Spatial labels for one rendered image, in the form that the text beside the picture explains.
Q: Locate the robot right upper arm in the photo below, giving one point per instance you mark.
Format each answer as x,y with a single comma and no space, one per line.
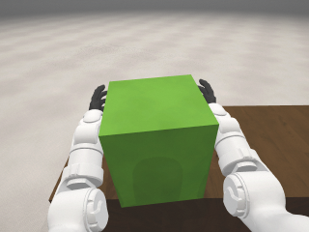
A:
257,198

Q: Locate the robot left hand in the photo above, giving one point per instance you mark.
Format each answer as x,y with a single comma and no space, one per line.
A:
96,101

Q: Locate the robot right hand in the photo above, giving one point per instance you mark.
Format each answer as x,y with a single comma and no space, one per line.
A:
207,91

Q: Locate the left robot forearm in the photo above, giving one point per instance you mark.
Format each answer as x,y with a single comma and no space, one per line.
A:
84,168

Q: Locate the right robot forearm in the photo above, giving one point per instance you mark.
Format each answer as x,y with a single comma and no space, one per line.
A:
235,155

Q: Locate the robot left upper arm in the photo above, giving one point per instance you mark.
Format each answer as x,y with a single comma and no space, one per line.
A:
78,210

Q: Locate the carton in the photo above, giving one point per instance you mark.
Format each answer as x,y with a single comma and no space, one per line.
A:
157,135

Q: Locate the pedestal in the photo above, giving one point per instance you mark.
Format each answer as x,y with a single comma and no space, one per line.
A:
280,136

